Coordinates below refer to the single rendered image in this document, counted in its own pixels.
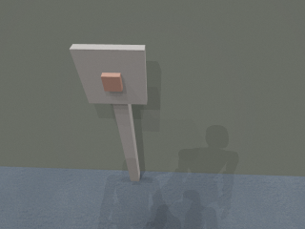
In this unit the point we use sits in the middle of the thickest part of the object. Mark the panel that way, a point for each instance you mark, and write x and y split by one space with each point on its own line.
91 60

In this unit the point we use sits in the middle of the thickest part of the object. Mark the button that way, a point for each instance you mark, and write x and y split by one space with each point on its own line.
112 82

